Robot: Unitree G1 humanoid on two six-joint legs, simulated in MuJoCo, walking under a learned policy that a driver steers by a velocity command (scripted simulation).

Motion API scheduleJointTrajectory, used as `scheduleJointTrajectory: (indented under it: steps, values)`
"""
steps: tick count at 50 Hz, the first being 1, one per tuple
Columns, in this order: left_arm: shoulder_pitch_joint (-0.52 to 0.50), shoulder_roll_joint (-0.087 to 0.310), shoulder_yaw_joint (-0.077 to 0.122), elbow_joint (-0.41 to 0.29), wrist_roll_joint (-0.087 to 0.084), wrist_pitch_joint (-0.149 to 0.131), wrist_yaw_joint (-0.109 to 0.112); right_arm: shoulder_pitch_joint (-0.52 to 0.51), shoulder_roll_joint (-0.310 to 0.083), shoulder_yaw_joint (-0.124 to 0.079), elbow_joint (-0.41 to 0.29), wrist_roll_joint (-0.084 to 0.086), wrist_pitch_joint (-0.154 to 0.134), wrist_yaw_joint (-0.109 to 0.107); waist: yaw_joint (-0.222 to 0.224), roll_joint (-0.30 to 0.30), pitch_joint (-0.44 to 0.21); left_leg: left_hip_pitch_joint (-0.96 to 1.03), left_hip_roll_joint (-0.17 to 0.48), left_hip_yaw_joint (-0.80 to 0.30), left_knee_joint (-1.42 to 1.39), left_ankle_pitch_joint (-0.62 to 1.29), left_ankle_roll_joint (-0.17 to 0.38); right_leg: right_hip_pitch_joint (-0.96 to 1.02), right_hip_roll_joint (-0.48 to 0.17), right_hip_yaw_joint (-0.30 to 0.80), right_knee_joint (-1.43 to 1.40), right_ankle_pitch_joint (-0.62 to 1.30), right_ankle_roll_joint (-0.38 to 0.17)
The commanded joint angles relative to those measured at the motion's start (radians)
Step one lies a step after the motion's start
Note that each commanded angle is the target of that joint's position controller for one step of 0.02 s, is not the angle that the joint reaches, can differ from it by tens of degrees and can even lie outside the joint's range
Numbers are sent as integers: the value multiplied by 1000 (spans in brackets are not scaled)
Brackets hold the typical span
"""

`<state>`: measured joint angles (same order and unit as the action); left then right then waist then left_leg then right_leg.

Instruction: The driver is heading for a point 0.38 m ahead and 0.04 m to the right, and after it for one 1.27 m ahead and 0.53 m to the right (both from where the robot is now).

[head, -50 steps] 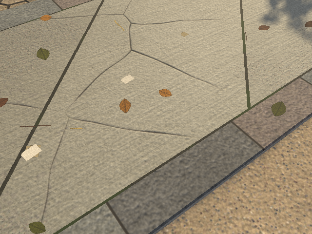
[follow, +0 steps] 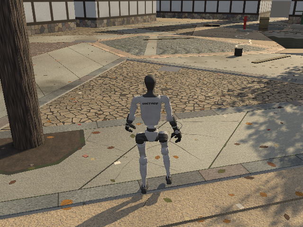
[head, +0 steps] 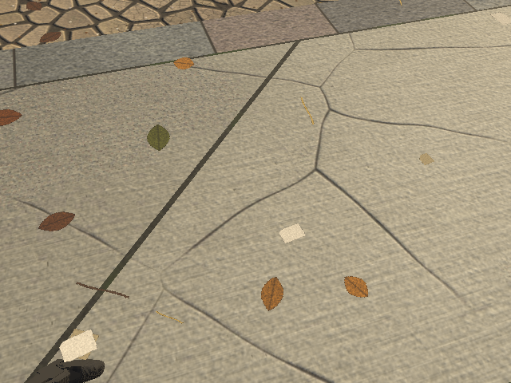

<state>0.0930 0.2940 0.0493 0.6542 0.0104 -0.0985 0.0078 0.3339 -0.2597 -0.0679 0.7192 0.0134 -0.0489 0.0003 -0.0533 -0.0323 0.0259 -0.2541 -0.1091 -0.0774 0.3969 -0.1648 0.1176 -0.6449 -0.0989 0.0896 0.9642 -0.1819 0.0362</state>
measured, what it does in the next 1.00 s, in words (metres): walks ahead: right foot, then left foot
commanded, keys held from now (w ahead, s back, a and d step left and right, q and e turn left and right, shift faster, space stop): w+q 0.06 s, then w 0.18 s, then e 0.76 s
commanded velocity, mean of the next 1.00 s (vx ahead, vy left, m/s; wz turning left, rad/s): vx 0.23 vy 0.00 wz -0.15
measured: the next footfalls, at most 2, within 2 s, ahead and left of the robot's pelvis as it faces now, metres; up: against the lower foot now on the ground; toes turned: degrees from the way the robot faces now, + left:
right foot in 0.22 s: +0.29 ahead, -0.15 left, +0.00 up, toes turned +8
left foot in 0.66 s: +0.39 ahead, +0.07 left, +0.00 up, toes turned -6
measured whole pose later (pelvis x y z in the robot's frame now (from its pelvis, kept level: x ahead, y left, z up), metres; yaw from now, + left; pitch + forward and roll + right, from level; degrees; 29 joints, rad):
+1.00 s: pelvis +0.29 -0.04 +0.00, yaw -14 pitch +1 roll +1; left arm 0.18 0.30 0.06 0.64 -0.01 0.06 0.00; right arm 0.13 -0.27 -0.06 0.72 -0.01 0.02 -0.03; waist -0.02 -0.01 0.05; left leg -0.29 0.05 0.12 0.45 -0.18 0.01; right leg -0.43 -0.05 -0.01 0.80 -0.37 0.06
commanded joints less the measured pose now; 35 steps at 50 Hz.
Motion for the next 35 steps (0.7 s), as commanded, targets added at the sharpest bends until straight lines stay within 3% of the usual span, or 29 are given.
scheduleJointTrajectory:
  steps: [1, 4, 6, 8, 10, 11, 12, 13, 14, 15, 17, 19, 21, 23, 24, 28, 31, 32, 33, 34, 35]
  values:
    - [-37, 12, -5, -50, 0, 2, -6, -66, -161, -40, -87, 5, -4, -19, 22, 109, -3, -116, 171, -190, -187, -40, 139, 102, 54, -60, -227, 138, 34]
    - [-96, 35, -1, -59, -16, -9, -22, -20, -185, -47, -75, 13, -5, -21, -9, 130, -36, -77, 201, -218, -147, -80, 123, 172, 80, -46, -340, 210, 43]
    - [-101, 61, 7, -61, -24, -16, -30, 1, -170, -42, -64, 19, -5, -18, -13, 134, -41, -15, 237, -261, -96, -126, 110, 188, 65, -20, -401, 212, 30]
    - [-75, 84, 18, -60, -25, -20, -33, 5, -163, -40, -57, 12, -4, -13, 3, 153, -37, 31, 263, -295, -39, -132, 93, 223, 58, -22, -433, 138, -1]
    - [48, 101, 36, -27, -18, -24, -28, 10, -124, -29, -56, 3, 1, -7, 63, 156, -66, 21, 219, -275, 88, -67, 56, 381, 74, -62, -490, 62, -47]
    - [172, 144, 51, -11, -1, -32, -25, 23, -63, -7, -65, -4, -1, -2, 112, 63, -166, -47, 154, -204, 340, -83, 16, 571, -44, 67, -511, 11, -102]
    - [252, 254, 75, 10, 18, -24, -25, 134, -8, 13, -88, 11, -13, -1, 71, -256, -251, -363, 20, -51, 669, -321, -60, 850, -250, 509, -640, -223, -253]
    - [287, 198, 68, 31, -2, -20, -36, 128, -90, 1, -79, 26, -19, -7, 93, -273, -214, -541, 41, -72, 843, -391, -82, 865, -301, 745, -724, -396, -317]
    - [223, 124, 46, 16, -7, -16, -33, 21, -146, -13, -87, 16, -19, -11, 105, -136, -108, -560, 89, -92, 901, -298, -93, 773, -264, 616, -712, -246, -297]
    - [172, 94, 33, 4, 0, -8, -31, -51, -146, -10, -100, -6, -20, -13, 95, -61, -83, -520, 119, -51, 896, -240, -106, 684, -214, 460, -683, 3, -283]
    - [128, 61, 14, 5, -3, 0, -32, -88, -128, -11, -114, -32, -23, -12, 59, -45, -71, -445, 160, -19, 799, -210, -125, 589, -141, 293, -660, 438, -268]
    - [130, 49, 7, 25, -1, -3, -27, -90, -81, 3, -110, -35, -18, -11, 39, -71, -93, -356, 155, 8, 654, -206, -148, 545, -90, 191, -650, 693, -258]
    - [146, 109, 27, 42, -7, 8, -14, -123, -50, 16, -112, -31, -13, -17, 43, -81, -120, -299, 123, 35, 502, -176, -166, 533, -74, 145, -639, 786, -264]
    - [160, 163, 47, 47, -18, 29, -1, -158, -55, 17, -108, -24, -4, -22, 53, -88, -142, -237, 93, 40, 400, -97, -171, 509, -67, 136, -631, 742, -258]
    - [167, 170, 51, 49, -25, 39, 4, -178, -65, 14, -106, -19, 2, -23, 58, -90, -146, -214, 82, 35, 360, -55, -173, 497, -65, 142, -629, 697, -252]
    - [182, 157, 55, 48, -39, 76, 19, -266, -82, 6, -123, -10, 15, -19, 76, -98, -124, -169, 62, 3, 234, -16, -168, 478, -61, 216, -598, 481, -231]
    - [123, 146, 58, 17, -44, 97, 30, -228, -99, -8, -112, -10, -2, -9, 25, -97, -115, -35, 67, -4, 13, 98, -136, 452, -19, 280, -526, 294, -183]
    - [131, 113, 50, 6, -38, 98, 30, -205, -128, -17, -108, -22, -8, -13, 24, -64, -134, 78, 139, -31, -42, 209, -102, 395, 24, 265, -460, 189, -143]
    - [166, 49, 31, -8, -15, 97, 28, -162, -190, -29, -114, -41, -5, -26, 37, 111, -205, 251, 357, -199, -11, 474, -17, 265, 106, 171, -246, -131, -91]
    - [265, 38, 26, -16, -17, 94, 27, -159, -205, -33, -110, -57, 13, -28, 83, 308, -224, 321, 537, -413, -8, 631, 153, 73, 211, 42, -69, -550, -37]
    - [292, 118, 44, -1, -14, 96, 26, -155, -168, -29, -109, -39, 19, -27, 69, 274, -222, 284, 560, -456, -41, 519, 209, 30, 143, 24, 121, -516, 6]
Velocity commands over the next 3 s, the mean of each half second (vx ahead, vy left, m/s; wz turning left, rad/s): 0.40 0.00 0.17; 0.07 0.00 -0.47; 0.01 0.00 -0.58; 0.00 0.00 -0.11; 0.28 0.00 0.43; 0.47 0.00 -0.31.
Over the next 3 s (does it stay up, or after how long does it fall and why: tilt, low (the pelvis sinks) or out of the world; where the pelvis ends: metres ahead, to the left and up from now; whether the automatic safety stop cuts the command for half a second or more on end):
stays up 0.65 -0.16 0.00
